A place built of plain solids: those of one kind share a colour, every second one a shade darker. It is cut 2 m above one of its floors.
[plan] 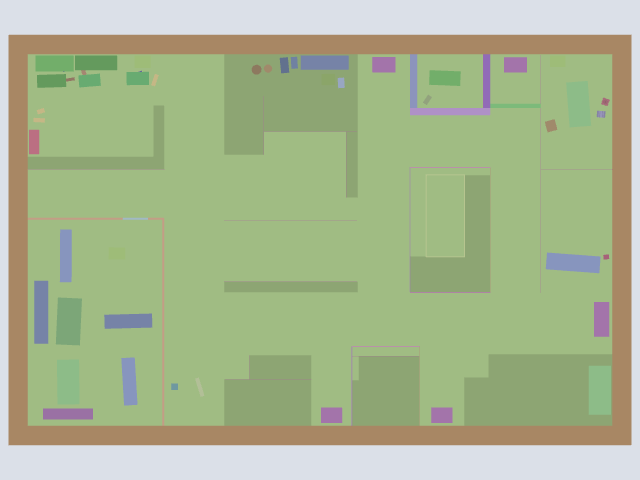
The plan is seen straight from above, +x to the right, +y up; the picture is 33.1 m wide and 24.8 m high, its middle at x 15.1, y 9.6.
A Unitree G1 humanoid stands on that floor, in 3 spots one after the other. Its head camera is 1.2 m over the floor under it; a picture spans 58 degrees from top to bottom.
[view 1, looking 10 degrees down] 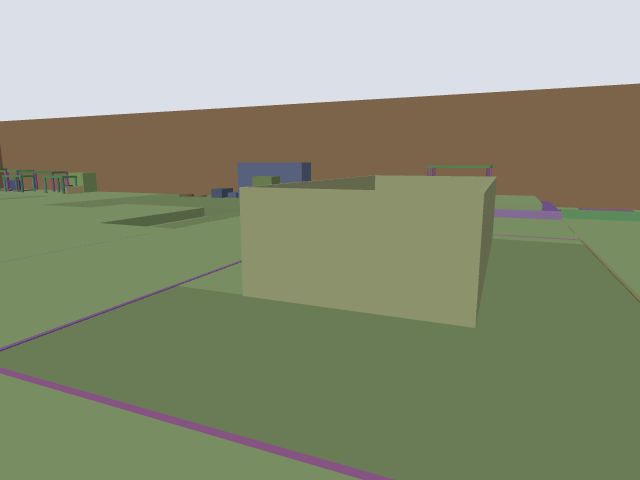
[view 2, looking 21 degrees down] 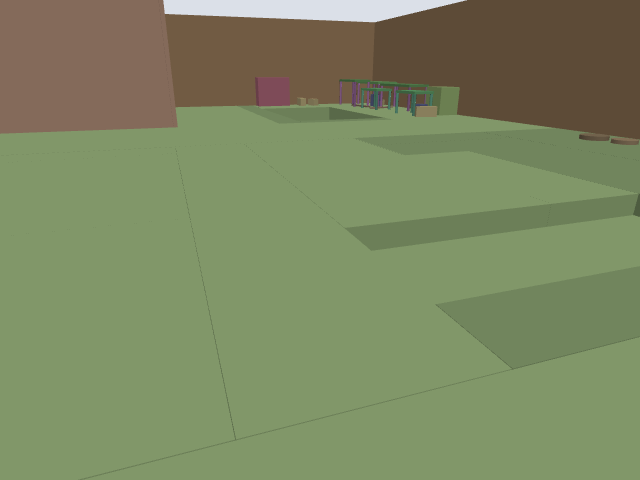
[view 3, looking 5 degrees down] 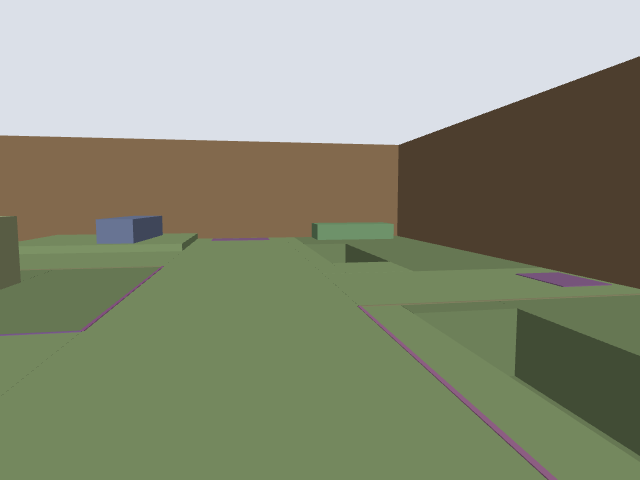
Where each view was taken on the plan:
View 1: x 22.72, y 5.45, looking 113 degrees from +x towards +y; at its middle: rail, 3.60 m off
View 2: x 18.25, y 10.50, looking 161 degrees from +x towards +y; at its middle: floor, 3.35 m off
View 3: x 15.48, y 5.40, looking -10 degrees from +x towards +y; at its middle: floor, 13.77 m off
